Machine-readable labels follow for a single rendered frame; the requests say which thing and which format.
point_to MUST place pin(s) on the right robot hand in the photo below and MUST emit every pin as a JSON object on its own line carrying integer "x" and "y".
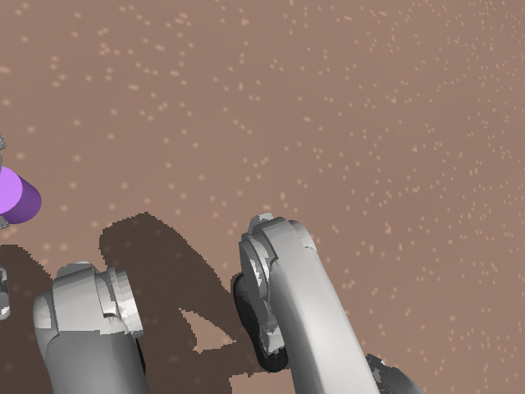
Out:
{"x": 393, "y": 380}

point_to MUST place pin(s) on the can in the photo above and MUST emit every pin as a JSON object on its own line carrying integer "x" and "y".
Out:
{"x": 19, "y": 200}

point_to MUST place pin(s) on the right robot foot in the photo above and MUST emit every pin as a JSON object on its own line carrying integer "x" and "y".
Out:
{"x": 271, "y": 363}

